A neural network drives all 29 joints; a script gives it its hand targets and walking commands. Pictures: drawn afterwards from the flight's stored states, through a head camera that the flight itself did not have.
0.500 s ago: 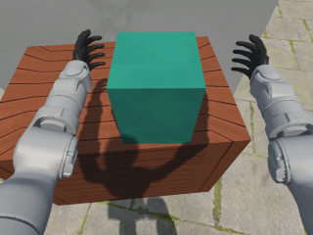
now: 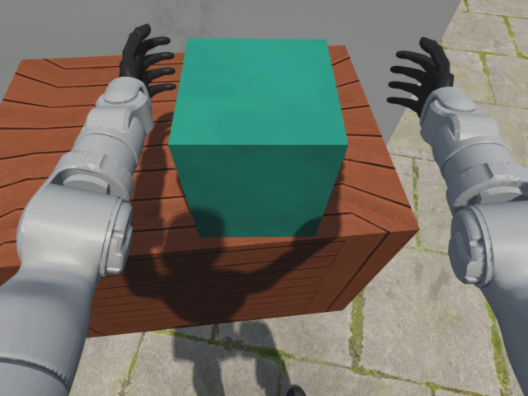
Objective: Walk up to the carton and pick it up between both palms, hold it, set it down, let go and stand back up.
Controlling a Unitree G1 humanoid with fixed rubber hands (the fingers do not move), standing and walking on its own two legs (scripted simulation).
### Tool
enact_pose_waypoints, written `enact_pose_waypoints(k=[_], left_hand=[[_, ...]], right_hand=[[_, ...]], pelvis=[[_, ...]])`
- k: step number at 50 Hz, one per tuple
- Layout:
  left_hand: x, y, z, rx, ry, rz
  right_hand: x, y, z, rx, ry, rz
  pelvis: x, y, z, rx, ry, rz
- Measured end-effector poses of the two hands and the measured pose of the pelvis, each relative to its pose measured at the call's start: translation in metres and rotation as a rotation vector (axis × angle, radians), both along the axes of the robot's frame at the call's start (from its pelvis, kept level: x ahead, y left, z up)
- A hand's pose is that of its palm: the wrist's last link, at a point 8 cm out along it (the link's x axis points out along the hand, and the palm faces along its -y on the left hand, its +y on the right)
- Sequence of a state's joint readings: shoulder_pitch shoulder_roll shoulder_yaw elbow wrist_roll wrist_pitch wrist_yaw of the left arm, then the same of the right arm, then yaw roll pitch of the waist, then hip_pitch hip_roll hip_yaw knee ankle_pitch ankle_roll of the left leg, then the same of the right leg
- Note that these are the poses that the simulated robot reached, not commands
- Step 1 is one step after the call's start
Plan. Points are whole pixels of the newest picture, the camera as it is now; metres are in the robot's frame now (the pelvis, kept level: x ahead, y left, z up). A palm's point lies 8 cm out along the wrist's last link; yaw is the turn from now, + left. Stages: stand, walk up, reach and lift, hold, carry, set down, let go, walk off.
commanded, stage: reach and lift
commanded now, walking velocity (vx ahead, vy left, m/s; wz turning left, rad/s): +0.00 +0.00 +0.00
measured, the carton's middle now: (257, 146) +0.51 +0.02 +0.03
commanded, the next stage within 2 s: none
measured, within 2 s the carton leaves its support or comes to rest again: neither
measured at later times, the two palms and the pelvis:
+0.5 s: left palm (160, 140) +0.50 +0.18 +0.06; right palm (390, 153) +0.48 -0.20 +0.05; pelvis -0.01 +0.01 -0.01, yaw -1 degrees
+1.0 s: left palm (166, 143) +0.49 +0.17 +0.06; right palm (354, 157) +0.48 -0.14 +0.04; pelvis +0.00 +0.00 +0.00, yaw +5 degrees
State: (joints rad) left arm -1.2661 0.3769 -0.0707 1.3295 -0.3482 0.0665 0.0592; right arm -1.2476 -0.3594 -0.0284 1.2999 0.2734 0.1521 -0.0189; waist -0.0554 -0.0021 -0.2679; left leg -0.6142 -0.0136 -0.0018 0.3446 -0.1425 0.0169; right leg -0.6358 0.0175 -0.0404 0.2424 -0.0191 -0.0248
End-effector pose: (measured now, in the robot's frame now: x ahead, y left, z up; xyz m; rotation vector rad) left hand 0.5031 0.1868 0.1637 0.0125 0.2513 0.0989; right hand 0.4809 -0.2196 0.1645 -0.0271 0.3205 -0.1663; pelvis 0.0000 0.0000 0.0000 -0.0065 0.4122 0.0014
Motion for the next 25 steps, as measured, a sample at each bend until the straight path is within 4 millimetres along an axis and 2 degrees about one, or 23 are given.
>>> enact_pose_waypoints(k=[9,15,25], left_hand=[[-0.006,-0.003,-0.054,0.004,0.022,-0.006],[-0.01,-0.004,-0.083,0.013,0.031,-0.005],[-0.007,-0.008,-0.103,0.011,0.01,0.001]], right_hand=[[-0.005,0.004,-0.053,-0.001,0.003,0.021],[-0.006,0.01,-0.087,0.01,0.012,0.029],[-0.002,0.017,-0.116,0.009,-0.013,0.047]], pelvis=[[0.0,0.004,-0.004,0.002,0.057,-0.008],[-0.004,0.007,-0.008,0.005,0.116,-0.009],[-0.011,0.007,-0.015,0.007,0.197,-0.015]])
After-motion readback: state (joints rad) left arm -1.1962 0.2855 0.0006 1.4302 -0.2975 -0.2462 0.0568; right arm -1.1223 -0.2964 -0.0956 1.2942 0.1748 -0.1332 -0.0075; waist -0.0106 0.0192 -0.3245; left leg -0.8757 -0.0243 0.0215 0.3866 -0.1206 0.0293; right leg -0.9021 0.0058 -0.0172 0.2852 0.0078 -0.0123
